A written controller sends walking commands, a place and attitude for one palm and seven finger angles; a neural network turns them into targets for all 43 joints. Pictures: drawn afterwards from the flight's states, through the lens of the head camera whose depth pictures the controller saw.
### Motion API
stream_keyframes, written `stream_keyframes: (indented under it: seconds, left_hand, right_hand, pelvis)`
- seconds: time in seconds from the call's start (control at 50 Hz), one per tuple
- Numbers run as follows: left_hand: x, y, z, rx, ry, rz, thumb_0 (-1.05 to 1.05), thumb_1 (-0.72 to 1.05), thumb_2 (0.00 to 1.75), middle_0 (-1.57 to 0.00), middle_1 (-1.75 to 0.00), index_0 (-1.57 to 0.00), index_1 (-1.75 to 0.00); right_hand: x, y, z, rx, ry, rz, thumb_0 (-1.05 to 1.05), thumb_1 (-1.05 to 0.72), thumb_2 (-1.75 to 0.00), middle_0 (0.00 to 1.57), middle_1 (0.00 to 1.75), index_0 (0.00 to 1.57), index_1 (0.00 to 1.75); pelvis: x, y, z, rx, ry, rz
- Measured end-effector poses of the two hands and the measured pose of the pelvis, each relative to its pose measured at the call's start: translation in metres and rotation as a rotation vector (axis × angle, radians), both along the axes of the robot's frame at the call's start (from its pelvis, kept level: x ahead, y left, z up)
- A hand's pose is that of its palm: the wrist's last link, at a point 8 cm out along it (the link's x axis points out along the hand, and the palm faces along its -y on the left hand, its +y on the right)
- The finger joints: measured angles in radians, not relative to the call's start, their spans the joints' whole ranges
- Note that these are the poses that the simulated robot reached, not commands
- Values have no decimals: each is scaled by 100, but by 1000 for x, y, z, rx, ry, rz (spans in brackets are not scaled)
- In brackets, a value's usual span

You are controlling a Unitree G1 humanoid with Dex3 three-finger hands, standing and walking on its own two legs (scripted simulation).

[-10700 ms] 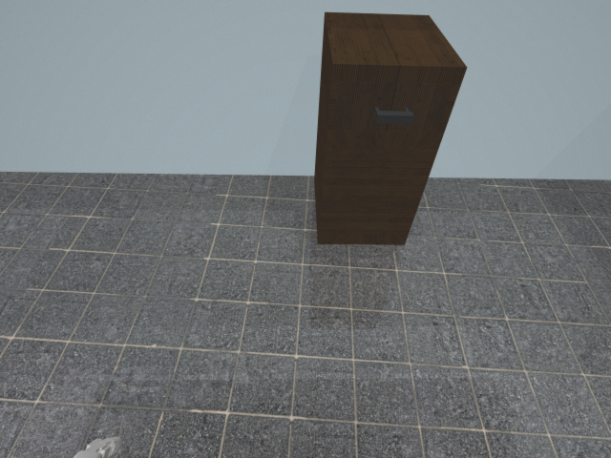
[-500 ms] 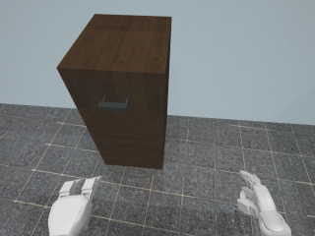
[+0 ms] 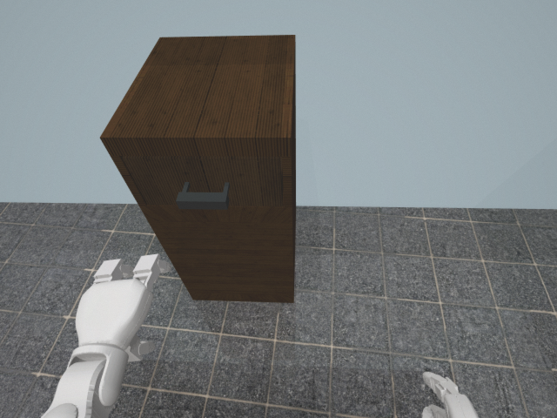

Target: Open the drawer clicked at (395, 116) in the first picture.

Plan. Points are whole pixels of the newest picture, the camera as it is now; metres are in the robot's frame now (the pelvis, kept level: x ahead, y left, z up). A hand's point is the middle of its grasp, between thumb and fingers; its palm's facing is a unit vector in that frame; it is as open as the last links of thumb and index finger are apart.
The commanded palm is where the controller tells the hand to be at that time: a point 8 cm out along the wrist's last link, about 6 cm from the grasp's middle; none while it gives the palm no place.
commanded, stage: raise the hand with hooked fingers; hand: left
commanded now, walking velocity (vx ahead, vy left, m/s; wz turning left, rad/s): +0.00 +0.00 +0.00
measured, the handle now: (205, 193) +0.57 +0.23 -0.09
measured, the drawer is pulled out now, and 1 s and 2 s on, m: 0.00 0.00 0.00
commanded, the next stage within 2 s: move the hooked fingers above the handle in 0.94 s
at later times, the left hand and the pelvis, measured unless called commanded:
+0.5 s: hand (111, 251) +0.30 +0.27 +0.08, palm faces +0.03 -0.06 -1.00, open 13.8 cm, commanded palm +0.28 +0.26 +0.14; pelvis +0.01 +0.02 +0.02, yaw +1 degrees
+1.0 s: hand (124, 244) +0.31 +0.25 +0.09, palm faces +0.07 -0.06 -1.00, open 13.8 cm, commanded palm +0.29 +0.25 +0.15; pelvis +0.01 +0.00 +0.02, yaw +1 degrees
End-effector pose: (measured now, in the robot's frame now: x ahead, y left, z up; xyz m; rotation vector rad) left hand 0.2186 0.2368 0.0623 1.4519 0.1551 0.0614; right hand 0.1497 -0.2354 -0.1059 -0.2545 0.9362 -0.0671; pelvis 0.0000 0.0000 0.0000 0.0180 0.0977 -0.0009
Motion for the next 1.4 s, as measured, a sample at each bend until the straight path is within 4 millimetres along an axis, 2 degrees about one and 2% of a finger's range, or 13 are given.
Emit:
stream_keyframes:
  seconds: [0.08,0.14,0.24,0.36,0.48,0.62,0.78,0.88,1.0,1.1,1.26,1.4]
  left_hand:
    - [2,8,13,16,-98,-38,0,-12,47,-29,-96,-29,-95]
    - [12,16,25,38,-168,-28,0,-19,44,-30,-100,-30,-100]
    - [34,27,43,55,-187,31,0,-30,39,-30,-108,-30,-107]
    - [50,27,62,43,-130,39,0,-41,34,-31,-115,-31,-115]
    - [62,30,70,53,-81,5,0,-47,31,-31,-119,-31,-118]
    - [73,32,91,68,-109,-25,0,-48,30,-32,-120,-32,-119]
    - [73,22,74,32,-31,-44,0,-49,30,-31,-120,-31,-120]
    - [68,10,73,34,-69,-97,0,-49,30,-32,-120,-32,-120]
    - [69,12,80,55,-128,-53,0,-49,30,-32,-120,-32,-120]
    - [71,14,79,55,-99,-5,0,-49,30,-31,-120,-31,-120]
    - [91,8,52,51,9,-60,0,-49,30,-31,-120,-31,-120]
    - [115,-3,55,52,-82,-134,0,-49,30,-32,-120,-32,-120]
  right_hand:
    - [7,-5,4,-43,-8,6,2,-90,-90,20,30,20,30]
    - [20,0,8,-36,-38,8,2,-90,-90,20,30,20,30]
    - [43,22,16,23,-100,13,2,-90,-90,20,30,20,30]
    - [63,51,28,86,-145,52,2,-90,-90,20,30,20,30]
    - [67,62,32,90,-125,97,1,-90,-90,21,30,20,30]
    - [58,49,24,75,-69,86,1,-90,-90,21,30,21,30]
    - [42,23,18,50,-14,43,1,-90,-90,21,30,20,30]
    - [37,11,17,30,-3,29,2,-90,-90,20,30,20,30]
    - [39,9,16,46,-14,15,2,-90,-90,20,30,20,30]
    - [45,12,18,64,-41,16,2,-90,-90,20,30,20,30]
    - [43,12,20,33,-51,26,1,-90,-90,20,30,20,30]
    - [20,4,10,15,3,-25,1,-90,-90,20,30,20,30]
  pelvis:
    - [2,8,-1,-8,0,10]
    - [2,13,-1,-12,-2,16]
    - [4,19,3,-13,-18,15]
    - [9,21,10,-12,-45,14]
    - [11,18,15,-14,-63,23]
    - [14,15,18,-17,-62,33]
    - [15,10,19,-13,-45,24]
    - [15,6,19,-11,-42,25]
    - [13,1,18,-8,-39,24]
    - [11,-1,19,-6,-43,25]
    - [6,-3,16,-7,-27,35]
    - [7,1,12,-10,9,32]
